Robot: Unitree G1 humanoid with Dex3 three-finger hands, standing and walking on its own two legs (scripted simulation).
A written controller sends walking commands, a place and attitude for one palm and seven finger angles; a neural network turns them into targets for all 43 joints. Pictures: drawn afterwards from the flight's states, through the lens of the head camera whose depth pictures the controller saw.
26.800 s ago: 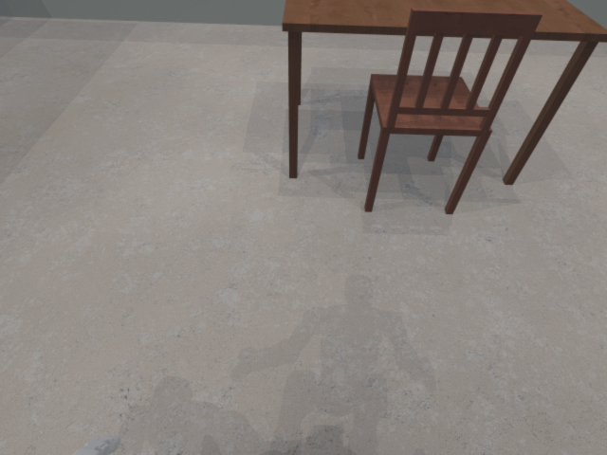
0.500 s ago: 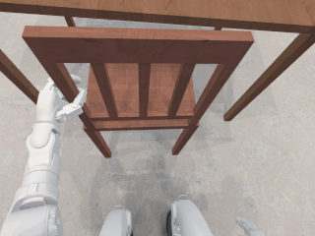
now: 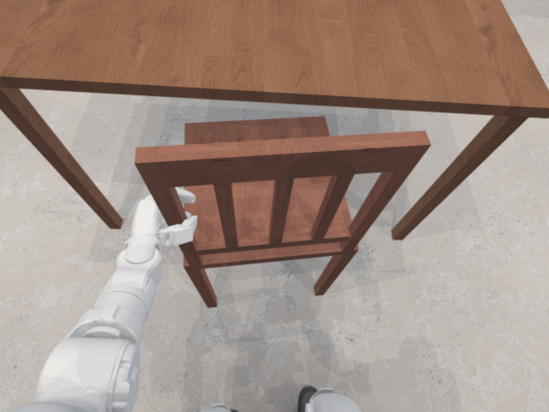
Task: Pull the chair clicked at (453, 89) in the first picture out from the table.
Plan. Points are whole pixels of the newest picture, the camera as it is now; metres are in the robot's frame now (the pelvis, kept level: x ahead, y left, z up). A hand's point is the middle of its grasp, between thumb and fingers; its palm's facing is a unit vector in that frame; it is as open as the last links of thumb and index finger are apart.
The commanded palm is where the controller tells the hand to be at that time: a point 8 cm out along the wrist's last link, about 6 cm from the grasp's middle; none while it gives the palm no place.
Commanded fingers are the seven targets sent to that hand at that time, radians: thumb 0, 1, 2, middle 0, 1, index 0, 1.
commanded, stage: step backward, pulling the chair out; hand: left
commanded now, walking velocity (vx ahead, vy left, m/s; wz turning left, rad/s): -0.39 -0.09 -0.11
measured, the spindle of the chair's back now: (279, 212) +0.44 -0.02 -0.08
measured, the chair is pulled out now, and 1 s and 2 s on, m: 0.04 0.14 0.20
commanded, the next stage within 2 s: none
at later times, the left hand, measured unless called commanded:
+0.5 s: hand (202, 274) +0.32 +0.10 -0.06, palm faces +0.04 -0.99 -0.16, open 6.0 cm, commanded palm +0.31 +0.16 -0.06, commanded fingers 0.00 0.90 0.90 -0.50 -1.45 -0.50 -1.45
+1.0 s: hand (205, 310) +0.27 +0.10 -0.07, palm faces -0.01 -0.98 -0.18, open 5.9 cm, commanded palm +0.27 +0.15 -0.06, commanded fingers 0.00 0.90 0.90 -0.50 -1.45 -0.50 -1.45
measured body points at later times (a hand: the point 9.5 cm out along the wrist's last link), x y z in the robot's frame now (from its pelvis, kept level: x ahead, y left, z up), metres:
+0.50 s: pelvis -0.07 -0.02 +0.00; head +0.03 -0.03 +0.44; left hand +0.31 +0.16 -0.05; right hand +0.00 -0.30 -0.13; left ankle -0.04 +0.09 -0.73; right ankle +0.01 -0.15 -0.73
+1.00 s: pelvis -0.11 -0.01 -0.01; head -0.03 -0.02 +0.43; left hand +0.26 +0.15 -0.05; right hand -0.05 -0.29 -0.14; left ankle -0.04 +0.09 -0.73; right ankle +0.00 -0.15 -0.72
